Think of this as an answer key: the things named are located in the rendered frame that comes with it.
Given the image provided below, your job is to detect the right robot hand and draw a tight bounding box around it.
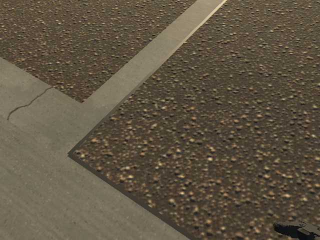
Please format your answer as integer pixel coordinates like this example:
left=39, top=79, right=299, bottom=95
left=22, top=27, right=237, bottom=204
left=273, top=221, right=320, bottom=240

